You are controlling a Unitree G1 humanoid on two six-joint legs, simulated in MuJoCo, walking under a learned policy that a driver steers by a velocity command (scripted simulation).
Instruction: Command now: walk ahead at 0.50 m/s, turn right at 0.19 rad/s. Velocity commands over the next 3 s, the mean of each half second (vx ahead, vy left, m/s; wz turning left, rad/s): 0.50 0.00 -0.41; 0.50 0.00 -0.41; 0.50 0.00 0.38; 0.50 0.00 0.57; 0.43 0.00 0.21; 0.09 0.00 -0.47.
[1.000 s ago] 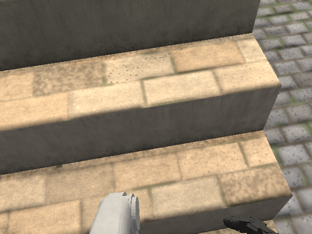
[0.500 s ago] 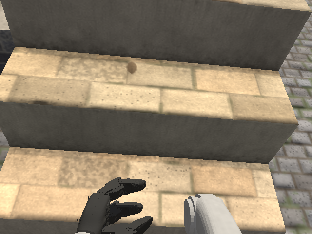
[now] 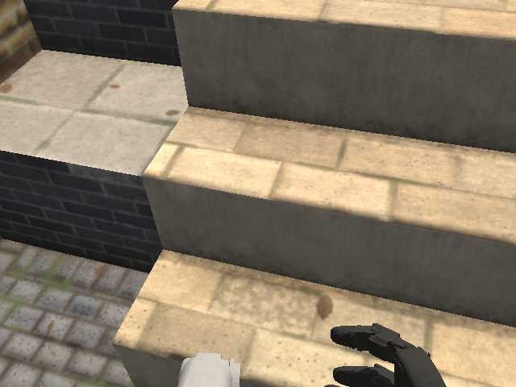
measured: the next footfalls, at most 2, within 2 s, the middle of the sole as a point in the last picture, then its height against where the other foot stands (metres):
left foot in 0.14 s outside the picture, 0.21 m higher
right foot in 0.70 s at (408, 372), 0.22 m higher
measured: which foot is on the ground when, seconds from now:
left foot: up 0.00-0.12, down 0.14-0.74, up 0.76-1.00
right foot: down 0.00-0.18, up 0.20-0.68, down 0.70-1.00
